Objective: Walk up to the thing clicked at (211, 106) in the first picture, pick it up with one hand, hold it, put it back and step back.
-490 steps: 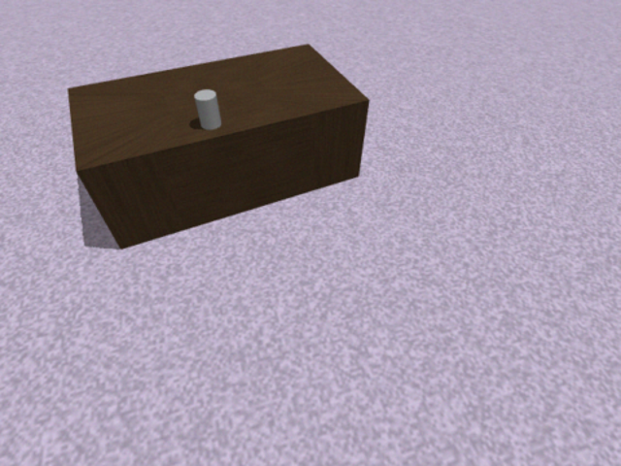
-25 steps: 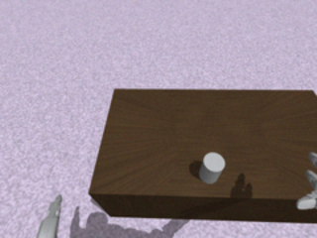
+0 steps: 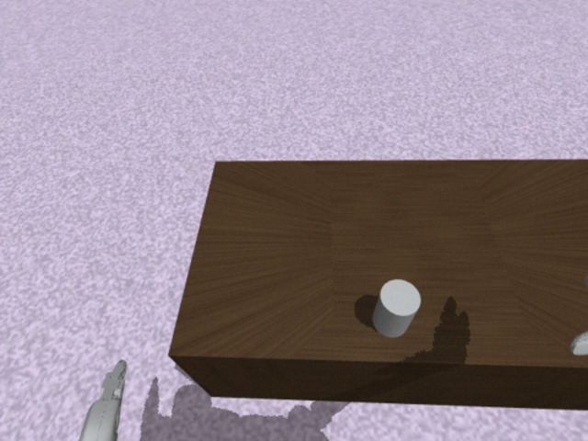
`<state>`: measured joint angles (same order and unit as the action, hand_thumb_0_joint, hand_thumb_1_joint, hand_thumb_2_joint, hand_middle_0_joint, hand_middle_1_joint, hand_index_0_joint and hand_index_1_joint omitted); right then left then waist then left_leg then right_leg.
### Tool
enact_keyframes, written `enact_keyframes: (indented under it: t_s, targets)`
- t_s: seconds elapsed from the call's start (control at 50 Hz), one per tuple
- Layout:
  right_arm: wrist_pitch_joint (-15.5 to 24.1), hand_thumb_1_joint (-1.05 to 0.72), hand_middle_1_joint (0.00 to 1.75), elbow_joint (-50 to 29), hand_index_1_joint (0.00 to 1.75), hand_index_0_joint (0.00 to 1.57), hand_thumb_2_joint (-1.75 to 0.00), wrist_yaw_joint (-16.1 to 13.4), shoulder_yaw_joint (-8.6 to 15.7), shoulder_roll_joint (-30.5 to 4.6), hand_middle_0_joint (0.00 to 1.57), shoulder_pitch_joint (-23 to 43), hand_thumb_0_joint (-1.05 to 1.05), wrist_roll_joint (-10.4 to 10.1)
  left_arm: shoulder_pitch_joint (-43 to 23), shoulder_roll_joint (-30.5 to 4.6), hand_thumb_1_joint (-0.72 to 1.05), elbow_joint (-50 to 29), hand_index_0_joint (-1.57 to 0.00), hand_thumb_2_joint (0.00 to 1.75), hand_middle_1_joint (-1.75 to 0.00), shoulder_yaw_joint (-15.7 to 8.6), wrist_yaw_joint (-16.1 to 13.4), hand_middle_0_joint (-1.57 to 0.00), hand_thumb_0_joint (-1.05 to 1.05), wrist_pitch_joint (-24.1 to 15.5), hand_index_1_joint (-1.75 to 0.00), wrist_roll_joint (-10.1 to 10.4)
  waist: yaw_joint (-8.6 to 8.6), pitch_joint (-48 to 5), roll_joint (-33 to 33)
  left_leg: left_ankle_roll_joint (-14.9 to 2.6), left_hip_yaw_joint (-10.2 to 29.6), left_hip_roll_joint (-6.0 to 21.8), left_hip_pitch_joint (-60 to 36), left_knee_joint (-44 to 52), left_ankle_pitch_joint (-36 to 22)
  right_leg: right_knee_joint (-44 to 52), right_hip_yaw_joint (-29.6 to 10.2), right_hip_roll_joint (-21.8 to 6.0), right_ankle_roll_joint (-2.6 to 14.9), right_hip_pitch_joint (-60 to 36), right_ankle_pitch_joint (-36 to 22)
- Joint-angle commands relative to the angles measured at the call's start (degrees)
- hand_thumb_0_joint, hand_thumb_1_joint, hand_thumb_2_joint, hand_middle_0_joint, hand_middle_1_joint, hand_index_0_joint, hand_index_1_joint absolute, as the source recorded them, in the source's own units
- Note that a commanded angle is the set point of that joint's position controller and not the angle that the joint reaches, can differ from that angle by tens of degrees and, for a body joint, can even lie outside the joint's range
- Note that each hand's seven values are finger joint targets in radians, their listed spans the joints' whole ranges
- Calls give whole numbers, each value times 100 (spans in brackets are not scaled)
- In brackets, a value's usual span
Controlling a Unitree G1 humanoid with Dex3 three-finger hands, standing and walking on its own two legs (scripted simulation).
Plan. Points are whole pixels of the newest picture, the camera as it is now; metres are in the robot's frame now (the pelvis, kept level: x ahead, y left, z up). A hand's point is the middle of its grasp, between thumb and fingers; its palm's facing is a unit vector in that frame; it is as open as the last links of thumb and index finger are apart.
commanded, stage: go down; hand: right
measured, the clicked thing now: (394, 309) +0.42 -0.18 -0.27
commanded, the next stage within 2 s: approach in 0.62 s
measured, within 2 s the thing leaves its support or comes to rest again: neither
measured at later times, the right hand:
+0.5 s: hand out of the picture +0.34 -0.37 +0.03, palm faces +0.18 +0.98 -0.10, open 17.7 cm
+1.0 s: hand (554, 283) +0.35 -0.35 -0.01, palm faces +0.17 +0.99 +0.00, open 17.7 cm
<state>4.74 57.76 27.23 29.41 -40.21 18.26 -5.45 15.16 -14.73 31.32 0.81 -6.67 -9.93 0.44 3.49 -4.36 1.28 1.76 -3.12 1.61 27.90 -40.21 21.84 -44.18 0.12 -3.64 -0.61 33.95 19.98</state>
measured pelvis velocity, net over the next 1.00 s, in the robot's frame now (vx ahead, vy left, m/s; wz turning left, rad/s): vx -0.02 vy -0.01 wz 0.02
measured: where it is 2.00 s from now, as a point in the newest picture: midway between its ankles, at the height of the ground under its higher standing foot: outside the picture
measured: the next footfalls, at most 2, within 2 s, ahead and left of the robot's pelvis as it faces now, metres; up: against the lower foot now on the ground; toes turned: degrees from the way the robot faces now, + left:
none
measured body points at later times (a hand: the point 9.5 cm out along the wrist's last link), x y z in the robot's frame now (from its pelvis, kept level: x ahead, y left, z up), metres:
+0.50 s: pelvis +0.00 +0.00 +0.00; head +0.06 -0.04 +0.44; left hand +0.15 +0.26 -0.06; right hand +0.32 -0.42 +0.04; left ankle -0.02 +0.14 -0.71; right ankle +0.02 -0.12 -0.71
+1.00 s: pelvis -0.02 -0.01 -0.03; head +0.07 -0.06 +0.41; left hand +0.15 +0.25 -0.06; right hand +0.34 -0.40 -0.01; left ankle -0.02 +0.14 -0.71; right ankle +0.02 -0.12 -0.71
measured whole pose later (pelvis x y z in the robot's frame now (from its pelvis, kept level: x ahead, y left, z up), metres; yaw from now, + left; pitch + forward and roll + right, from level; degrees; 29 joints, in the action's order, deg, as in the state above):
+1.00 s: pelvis -0.02 -0.01 -0.03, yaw +1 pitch +17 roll +3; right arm 20.7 67.8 30.4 33.7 -41.9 26.8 -11.2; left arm 15.4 -14.3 22.9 1.9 -3.9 -11.0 -0.7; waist 7.1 -6.9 3.3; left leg 2.2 -2.7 1.4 43.2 -51.9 25.1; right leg -55.6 -0.3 -4.1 0.0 49.2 23.1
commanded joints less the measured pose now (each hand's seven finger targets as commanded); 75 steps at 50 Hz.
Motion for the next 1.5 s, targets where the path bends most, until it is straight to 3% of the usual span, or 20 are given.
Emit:
enact_keyframes:
  t_s: [0.0, 0.08, 0.18, 0.32, 0.52, 0.68, 0.74, 0.8, 0.88, 1.0, 1.1, 1.16, 1.24, 1.26, 1.28, 1.3, 1.34, 1.38, 1.42, 1.48]
  targets:
    - [394, 61, 6, -934, 6, 4, -6, 1, 490, -2291, 3, 1455, 0, -175, -222, -976, -55, -806, -5, 5, -5, -360, -85, -5, 0, -252, -5, -9, -88, -1567, -1034, -269, -15, -236, -204, 390, -1584, 542, -120, 183, 128, -1415, -1690]
    - [449, 61, 6, -1019, 6, 4, -6, 51, 538, -2429, 3, 1705, 0, -190, -253, -1035, -55, -867, -5, 5, -5, -395, -99, -5, 0, -230, -5, -8, -45, -1834, -1099, -266, 8, -234, -180, 367, -1802, 421, -124, 188, 129, -1632, -2058]
    - [491, 61, 6, -840, 6, 4, -6, 74, 547, -2456, 3, 1708, 0, -203, -338, -1039, -54, -880, -5, 5, -5, -371, -75, -5, 0, -208, -5, 0, -36, -1680, -996, -275, 17, -241, -135, 414, -1491, 522, -121, 200, 164, -1364, -1518]
    - [539, 60, 6, -719, 6, 4, -7, 122, 539, -2534, 3, 1851, 0, -206, -245, -1090, -54, -931, -5, 5, -5, -433, -72, -5, 0, -197, -5, 1, 23, -1868, -1052, -252, 23, -218, -95, 308, -1885, 330, -130, 215, 155, -1488, -2047]
    - [631, 58, 6, -690, 6, 4, -6, 155, 637, -2724, 3, 2219, 0, -237, -203, -1040, -55, -960, -5, 6, -5, -400, -26, -5, 0, -181, -5, 4, 24, -1849, -1240, -284, 9, -250, 82, 303, -1536, 349, -146, 184, 122, -1438, -1711]
    - [669, 57, 6, -511, 6, 4, -6, 178, 618, -2711, 4, 2381, 0, -248, -268, -1158, -54, -1038, -6, 5, -5, -470, -21, -5, 0, -188, -5, -10, 105, -1873, -1103, -286, -17, -275, 209, 261, -1468, 315, -182, 158, 130, -1381, -1662]
    - [696, 61, 5, -96, 5, 6, -3, 234, 499, -2330, 4, 2105, 0, -307, -126, -866, -56, -901, -4, 5, -4, -227, 36, -5, 0, -181, -5, -8, 132, -1542, -1000, -294, -36, -309, 460, 209, -1299, 308, -198, 135, 113, -1114, -1519]
    - [952, 61, 5, 27, 5, 6, -3, 235, 533, -2186, 4, 2137, 0, -407, -304, -1061, -56, -1272, -4, 5, -4, -396, 52, -5, 0, -230, -5, -29, 225, -1696, -688, -276, 4, -300, 568, 83, -1208, 152, -198, 149, 160, -936, -1260]
    - [1593, 61, 5, 137, 5, 6, -3, 302, 507, -1673, 5, 2170, 0, -656, -55, -815, -56, -1428, -4, 5, -4, -259, 164, -5, 0, -321, -5, -56, 351, -1562, -572, -250, 63, -293, 1172, -364, -1064, -315, -197, 175, 176, -481, -1112]
    - [2634, 61, 5, 4, 5, 7, -2, 397, 843, -1460, 6, 1957, 0, -920, 337, -1046, -56, -2301, -4, 5, -5, -561, 249, -5, 0, -516, -6, -227, 495, -2283, -762, -239, 102, -348, 2142, -1423, -858, -1366, -274, 181, 152, 132, -1177]
    - [3235, 61, 5, -198, 5, 7, -2, 317, 1185, -1465, 6, 2002, 0, -974, 636, -1186, -54, -2869, -4, 4, -4, -861, 353, -4, 0, -582, -4, -341, 575, -2359, -1163, -298, 51, -388, 2956, -2165, -467, -1923, -392, 103, 75, 730, -1024]
    - [3628, 61, 5, -711, 5, 7, -3, 214, 1499, -1925, 6, 2469, 0, -866, 590, -1301, -54, -3364, -4, 4, -4, -1048, 389, -4, 0, -631, -4, -411, 578, -2784, -1659, -357, 24, -417, 3454, -2610, -173, -2228, -495, -2, -19, 743, -940]
    - [3745, 59, 6, -145, 6, 6, -5, 259, 1274, -1234, 5, 2080, 0, -770, 785, -1029, -54, -3663, -4, 4, -4, -876, 522, -4, 0, -666, -4, -485, 756, -2675, -1693, -379, -1, -418, 3942, -3069, -29, -2817, -470, -11, 25, 1531, -594]
    - [3741, 57, 6, -5, 5, 6, -5, 240, 1274, -1296, 5, 2023, 0, -719, 710, -1246, -54, -3830, -4, 4, -4, -1009, 512, -4, 0, -690, -4, -499, 763, -2779, -1718, -394, -34, -420, 4098, -3209, 69, -2870, -520, -42, -6, 1581, -542]
    - [3816, 58, 6, -509, 6, 6, -5, 162, 1651, -1891, 5, 2316, 0, -679, 716, -1289, -54, -4096, -4, 4, -4, -1020, 520, -4, 0, -687, -4, -511, 720, -3062, -1873, -406, -33, -417, 4142, -3291, 60, -2948, -548, -79, -25, 1535, -510]
    - [3826, 57, 6, -594, 6, 5, -6, 114, 1513, -1815, 5, 2495, 0, -611, 685, -1401, -54, -4424, -4, 4, -4, -1199, 526, -4, 0, -693, -4, -520, 832, -3502, -2020, -411, -12, -414, 4136, -3378, -26, -3099, -551, -88, -20, 1358, -638]
    - [3788, 58, 6, -111, 6, 5, -6, 84, 1388, -1307, 4, 2229, 0, -645, 893, -1452, -53, -4427, -4, 3, -4, -1280, 608, -4, 0, -684, -4, -556, 986, -3297, -1940, -409, -110, -445, 4516, -3695, -25, -3350, -635, -115, -40, 1688, -751]
    - [3803, 57, 6, -15, 6, 5, -7, -9, 1422, -1264, 4, 2101, 0, -603, 1126, -1441, -54, -4620, -4, 4, -4, -1337, 672, -4, 0, -679, -4, -535, 1083, -3224, -1945, -432, -137, -461, 4786, -3856, 75, -3590, -626, -104, -23, 1962, -630]
    - [3832, 56, 5, -373, 5, 6, -5, -161, 1580, -1685, 6, 2298, 0, -481, 1105, -1638, -56, -5015, -5, 5, -4, -1542, 701, -5, 0, -652, -5, -518, 1030, -3442, -2036, -443, -95, -454, 4862, -3937, 310, -3673, -646, -88, -10, 2134, -204]
    - [3794, 57, 5, -737, 5, 6, -5, -374, 1495, -1388, 6, 2350, 0, -429, 1281, -1572, -56, -5335, -5, 5, -5, -1592, 800, -5, 0, -569, -5, -506, 1013, -3634, -2299, -458, -119, -454, 5005, -4117, 398, -3665, -697, -106, -52, 2074, 2]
